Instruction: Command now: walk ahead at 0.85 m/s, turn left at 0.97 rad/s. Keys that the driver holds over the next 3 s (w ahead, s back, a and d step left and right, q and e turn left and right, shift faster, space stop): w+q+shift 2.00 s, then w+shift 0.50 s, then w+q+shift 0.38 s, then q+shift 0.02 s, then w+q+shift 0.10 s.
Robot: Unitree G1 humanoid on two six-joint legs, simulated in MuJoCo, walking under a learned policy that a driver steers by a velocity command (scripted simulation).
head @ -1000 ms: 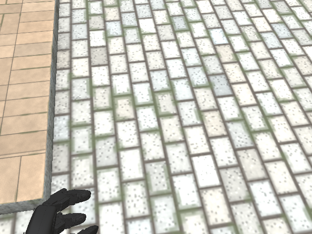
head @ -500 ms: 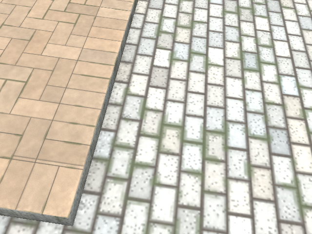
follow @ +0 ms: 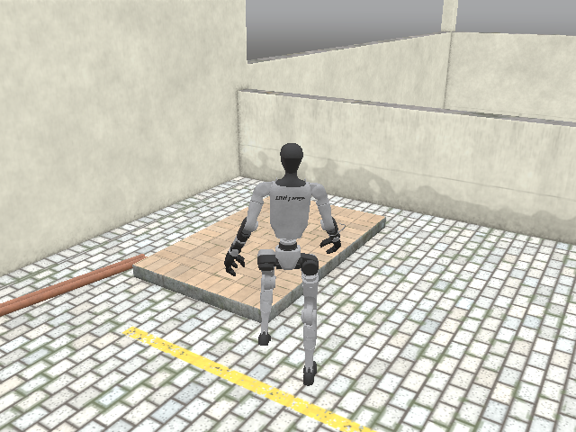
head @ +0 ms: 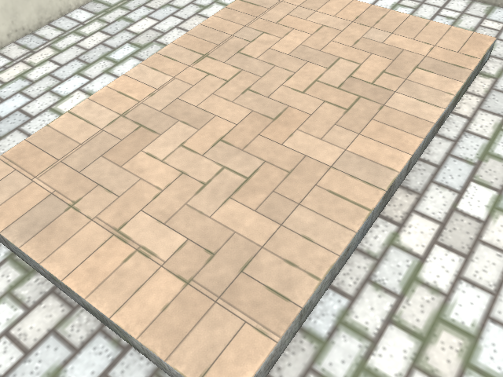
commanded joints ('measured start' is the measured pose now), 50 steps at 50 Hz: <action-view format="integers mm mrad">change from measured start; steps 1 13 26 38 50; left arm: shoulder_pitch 41 -236 -432 -16 -5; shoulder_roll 107 125 -45 -27 175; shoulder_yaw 20 -9 -103 -9 40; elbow -29 -207 -403 -37 0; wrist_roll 4 -4 31 20 -24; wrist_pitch -26 -41 24 -36 -7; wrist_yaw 1 -12 -16 -5 29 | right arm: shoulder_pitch -230 307 174 -25 92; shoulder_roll -47 -289 -134 78 -79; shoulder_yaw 2 -83 -14 30 -11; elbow -112 67 127 -39 22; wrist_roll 4 13 55 29 37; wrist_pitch -19 -17 -127 -66 -60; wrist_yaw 17 -83 -105 -37 -18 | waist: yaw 42 -242 -22 -65 -257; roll -164 -44 -60 -54 -191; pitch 206 -191 122 158 -31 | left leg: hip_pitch -192 1232 275 -160 562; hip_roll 45 231 37 37 -131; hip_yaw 43 -672 -296 -28 269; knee -115 -924 -1199 373 -520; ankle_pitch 10 -365 411 -110 76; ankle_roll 13 366 277 119 201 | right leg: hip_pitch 40 -913 -521 -237 83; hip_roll -227 -27 -36 -277 -219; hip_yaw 91 172 31 344 -176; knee -212 1282 862 -13 262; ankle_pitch -2 27 73 -255 1349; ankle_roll -91 -1 -29 -80 -48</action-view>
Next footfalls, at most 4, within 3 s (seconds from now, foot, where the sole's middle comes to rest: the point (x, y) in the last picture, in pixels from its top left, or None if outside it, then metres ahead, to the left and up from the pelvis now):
0.20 left None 0.28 0.14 -0.77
0.58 right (234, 284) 0.74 0.16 -0.67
1.06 left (103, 229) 0.92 0.58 -0.67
1.46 right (30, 156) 1.24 0.94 -0.67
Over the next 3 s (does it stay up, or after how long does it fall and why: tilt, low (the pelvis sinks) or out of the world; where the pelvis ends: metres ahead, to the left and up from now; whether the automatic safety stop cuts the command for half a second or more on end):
stays up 0.60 2.02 -0.02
